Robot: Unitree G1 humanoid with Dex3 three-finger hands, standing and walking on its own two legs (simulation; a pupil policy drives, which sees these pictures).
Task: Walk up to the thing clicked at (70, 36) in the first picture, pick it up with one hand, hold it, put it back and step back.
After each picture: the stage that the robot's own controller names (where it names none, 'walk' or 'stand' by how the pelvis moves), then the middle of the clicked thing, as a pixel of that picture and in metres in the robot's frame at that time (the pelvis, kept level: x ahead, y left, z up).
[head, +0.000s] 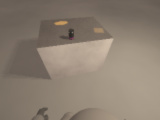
stand; (71, 34) +0.90 +0.25 -0.01
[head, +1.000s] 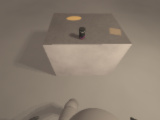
walk; (82, 33) +0.81 +0.16 +0.00
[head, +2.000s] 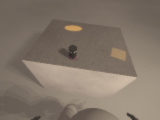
walk; (72, 52) +0.51 +0.19 +0.01
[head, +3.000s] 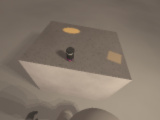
stand; (70, 54) +0.52 +0.17 +0.00
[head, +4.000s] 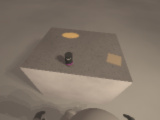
stand; (68, 59) +0.49 +0.20 -0.01
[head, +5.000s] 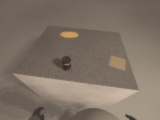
stand; (66, 64) +0.41 +0.19 +0.01
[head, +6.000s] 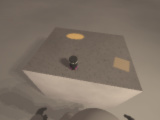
stand; (73, 63) +0.44 +0.15 +0.00
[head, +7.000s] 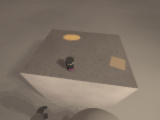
stand; (70, 64) +0.44 +0.17 -0.01
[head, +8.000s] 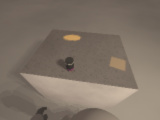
stand; (69, 64) +0.44 +0.17 -0.01
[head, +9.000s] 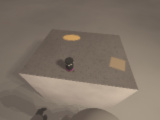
stand; (69, 64) +0.44 +0.17 -0.01
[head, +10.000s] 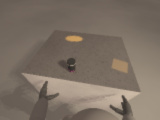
rise first; (71, 65) +0.43 +0.16 -0.01
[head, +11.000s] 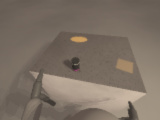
go down; (75, 64) +0.45 +0.15 -0.01
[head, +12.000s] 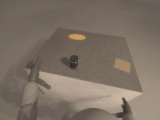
go down; (74, 62) +0.46 +0.14 +0.00
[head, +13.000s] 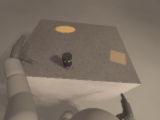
go down; (67, 61) +0.43 +0.13 +0.04
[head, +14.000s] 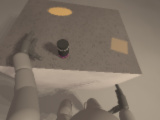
close in; (63, 49) +0.46 +0.14 +0.07
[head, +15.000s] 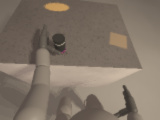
close; (59, 44) +0.48 +0.14 +0.09
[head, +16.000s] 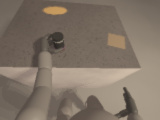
lift; (58, 42) +0.51 +0.15 +0.09
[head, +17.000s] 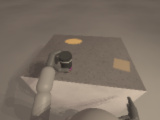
lift; (66, 62) +0.31 +0.14 +0.20
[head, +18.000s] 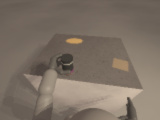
hold; (67, 64) +0.31 +0.14 +0.17
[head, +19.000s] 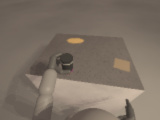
hold; (67, 64) +0.31 +0.14 +0.18
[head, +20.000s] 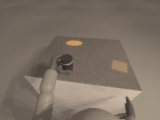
crouch; (67, 65) +0.32 +0.14 +0.17
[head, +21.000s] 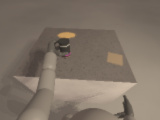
crouch; (64, 48) +0.44 +0.15 +0.16
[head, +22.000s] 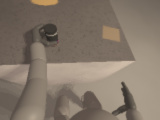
lower; (51, 36) +0.53 +0.15 +0.10
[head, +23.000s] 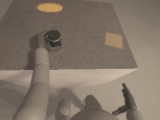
lower; (55, 41) +0.51 +0.15 +0.08
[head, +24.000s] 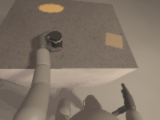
lower; (56, 42) +0.51 +0.15 +0.08
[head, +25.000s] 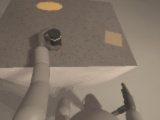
lower; (55, 40) +0.52 +0.15 +0.09
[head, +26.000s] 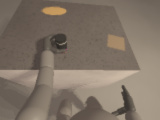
open; (61, 44) +0.50 +0.13 +0.08
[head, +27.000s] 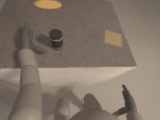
rise; (57, 40) +0.51 +0.14 +0.09
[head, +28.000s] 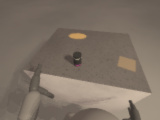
sink last; (77, 59) +0.47 +0.13 +0.04
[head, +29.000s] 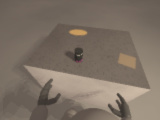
stand; (78, 55) +0.50 +0.12 +0.04
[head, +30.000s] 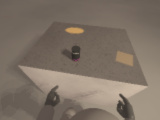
stand; (75, 54) +0.49 +0.13 +0.06
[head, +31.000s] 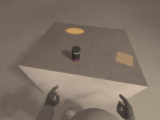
stand; (75, 54) +0.50 +0.13 +0.06
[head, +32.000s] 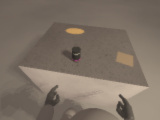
stand; (76, 54) +0.49 +0.12 +0.06
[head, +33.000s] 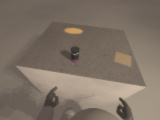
stand; (75, 54) +0.49 +0.13 +0.05
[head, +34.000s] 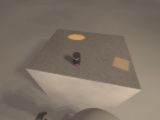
stand; (76, 59) +0.51 +0.13 -0.01
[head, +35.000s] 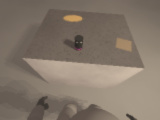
walk; (78, 43) +0.57 +0.10 +0.02
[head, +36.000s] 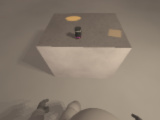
walk; (78, 33) +0.80 +0.17 +0.01
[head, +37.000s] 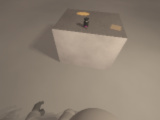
stand; (86, 22) +1.10 +0.11 +0.01
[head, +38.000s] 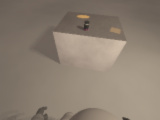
stand; (86, 25) +1.10 +0.10 -0.01
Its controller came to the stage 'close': yes
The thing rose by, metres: 0.18
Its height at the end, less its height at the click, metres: +0.00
